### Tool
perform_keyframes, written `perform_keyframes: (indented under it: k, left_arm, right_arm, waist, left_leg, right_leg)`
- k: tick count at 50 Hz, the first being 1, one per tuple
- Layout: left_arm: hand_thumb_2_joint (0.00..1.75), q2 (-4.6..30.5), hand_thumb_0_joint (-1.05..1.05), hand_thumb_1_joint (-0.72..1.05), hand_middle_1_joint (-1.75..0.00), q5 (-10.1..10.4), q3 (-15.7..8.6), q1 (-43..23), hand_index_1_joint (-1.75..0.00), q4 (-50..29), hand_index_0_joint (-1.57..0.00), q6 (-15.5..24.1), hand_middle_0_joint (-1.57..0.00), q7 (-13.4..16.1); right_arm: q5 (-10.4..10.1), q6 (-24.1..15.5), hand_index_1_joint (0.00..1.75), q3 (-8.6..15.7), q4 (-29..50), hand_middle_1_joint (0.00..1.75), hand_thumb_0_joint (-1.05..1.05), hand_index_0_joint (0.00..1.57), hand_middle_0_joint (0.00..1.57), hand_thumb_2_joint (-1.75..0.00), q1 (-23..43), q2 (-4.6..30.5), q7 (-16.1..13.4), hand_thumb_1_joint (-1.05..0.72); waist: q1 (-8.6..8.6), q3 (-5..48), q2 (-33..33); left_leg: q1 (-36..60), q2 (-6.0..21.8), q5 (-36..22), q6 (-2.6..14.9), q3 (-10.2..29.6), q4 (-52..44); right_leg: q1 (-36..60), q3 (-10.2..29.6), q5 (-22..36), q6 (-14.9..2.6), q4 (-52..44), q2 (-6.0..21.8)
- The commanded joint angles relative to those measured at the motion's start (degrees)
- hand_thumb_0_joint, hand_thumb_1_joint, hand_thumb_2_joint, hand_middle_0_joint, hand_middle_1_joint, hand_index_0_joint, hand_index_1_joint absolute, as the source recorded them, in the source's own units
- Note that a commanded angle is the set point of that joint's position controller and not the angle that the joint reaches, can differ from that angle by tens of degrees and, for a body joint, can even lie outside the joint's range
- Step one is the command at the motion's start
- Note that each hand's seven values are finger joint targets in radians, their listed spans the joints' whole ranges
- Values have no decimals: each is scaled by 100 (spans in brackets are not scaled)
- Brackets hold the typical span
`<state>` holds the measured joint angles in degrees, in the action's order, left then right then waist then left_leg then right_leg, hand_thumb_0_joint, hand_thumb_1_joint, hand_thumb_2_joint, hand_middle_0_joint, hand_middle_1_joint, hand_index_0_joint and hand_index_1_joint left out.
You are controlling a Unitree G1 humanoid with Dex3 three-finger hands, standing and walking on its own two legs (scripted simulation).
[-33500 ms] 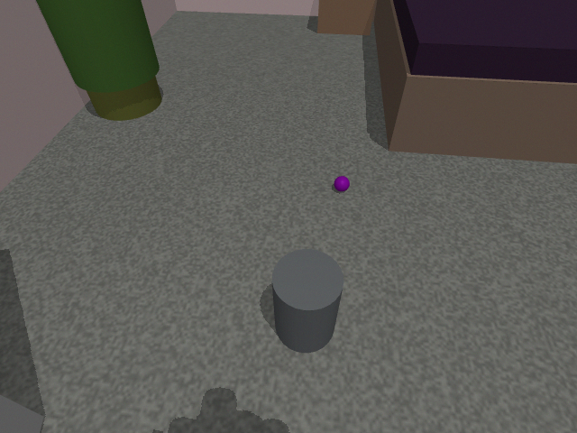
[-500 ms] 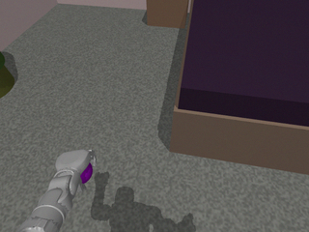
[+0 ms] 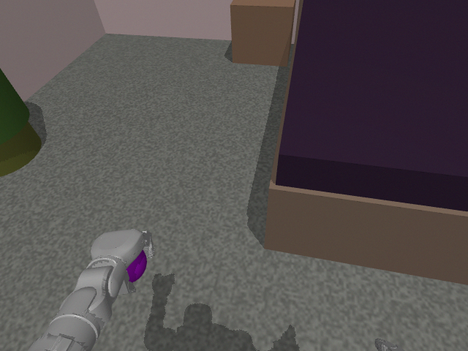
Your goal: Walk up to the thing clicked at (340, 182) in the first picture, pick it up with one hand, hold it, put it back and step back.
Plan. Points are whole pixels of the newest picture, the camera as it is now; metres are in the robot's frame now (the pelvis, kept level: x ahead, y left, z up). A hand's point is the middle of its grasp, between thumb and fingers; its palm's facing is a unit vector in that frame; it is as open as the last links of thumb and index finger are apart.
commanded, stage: hold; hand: left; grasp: from above
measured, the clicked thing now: (126, 263) +0.32 +0.23 -0.06
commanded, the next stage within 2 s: crouch in 1.46 s
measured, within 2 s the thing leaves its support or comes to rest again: neither
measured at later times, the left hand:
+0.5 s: hand (123, 272) +0.29 +0.22 -0.03, palm faces -0.43 -0.06 -0.90, open 9.1 cm
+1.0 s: hand (121, 272) +0.28 +0.21 -0.01, palm faces -0.43 -0.06 -0.90, open 9.1 cm
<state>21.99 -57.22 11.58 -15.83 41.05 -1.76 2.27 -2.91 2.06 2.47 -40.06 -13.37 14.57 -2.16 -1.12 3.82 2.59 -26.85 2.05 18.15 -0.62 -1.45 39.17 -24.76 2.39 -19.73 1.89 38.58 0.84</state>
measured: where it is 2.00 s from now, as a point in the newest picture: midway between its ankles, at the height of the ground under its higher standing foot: outside the picture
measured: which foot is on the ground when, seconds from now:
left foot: down 0.00-1.00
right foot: down 0.00-1.00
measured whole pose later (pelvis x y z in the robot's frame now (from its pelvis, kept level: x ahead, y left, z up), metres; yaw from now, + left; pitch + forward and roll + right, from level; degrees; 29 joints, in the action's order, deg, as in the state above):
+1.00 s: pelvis -0.01 +0.00 +0.02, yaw +0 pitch +1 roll +0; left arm 22.9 -56.1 12.2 -12.4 31.8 -1.5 -4.0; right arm -4.2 3.6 1.1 -38.0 -10.8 14.5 -3.4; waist 0.8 1.0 3.3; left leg -17.2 1.8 13.2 -0.7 -2.0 29.6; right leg -15.9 2.7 -15.3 1.7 30.2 1.1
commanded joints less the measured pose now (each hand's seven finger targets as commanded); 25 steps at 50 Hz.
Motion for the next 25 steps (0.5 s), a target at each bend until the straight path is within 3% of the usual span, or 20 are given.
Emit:
perform_keyframes:
  k: [1, 3, 5, 10, 25]
  left_arm:
    - [85, 1254, 0, 54, -91, 6, -577, -1913, -86, -1314, -90, 23, -86, 128]
    - [83, 1108, 0, 53, -92, -19, -491, -1723, -87, -1182, -90, 1, -85, 99]
    - [83, 1246, 0, 55, -91, -2, -599, -1747, -87, -1315, -91, 11, -87, 68]
    - [81, 1133, 0, 56, -91, -16, -514, -1721, -86, -1513, -91, -13, -86, -17]
    - [82, 1254, 0, 54, -92, 59, -612, -1644, -87, -1822, -90, 33, -85, -156]
  right_arm:
    - [-6, -187, 30, 285, 730, 30, 0, 20, 20, -90, 226, 816, -43, -90]
    - [-17, -177, 30, 251, 750, 30, 0, 20, 20, -90, 263, 772, -44, -91]
    - [-20, -162, 30, 266, 772, 30, 0, 20, 20, -90, 307, 795, -51, -90]
    - [-40, -148, 30, 226, 824, 30, 0, 20, 20, -90, 416, 755, -64, -90]
    - [-83, -139, 30, 178, 930, 30, 0, 20, 20, -90, 660, 721, -108, -91]
  waist:
    - [19, 1472, -86]
    - [-1, 1346, -214]
    - [58, 1370, -148]
    - [37, 1278, -187]
    - [141, 1121, -117]
  left_leg:
    - [1185, -236, -1540, 73, -14, -556]
    - [1138, -255, -1473, 99, -34, -585]
    - [1201, -265, -1452, 93, -49, -631]
    - [1290, -256, -1324, 100, -52, -753]
    - [1520, -257, -1224, 107, -86, -1047]
  right_leg:
    - [428, -153, 1496, -189, -632, -305]
    - [396, -128, 1490, -175, -676, -287]
    - [485, -132, 1436, -177, -736, -282]
    - [467, -114, 1313, -184, -822, -284]
    - [663, -142, 1137, -192, -1099, -268]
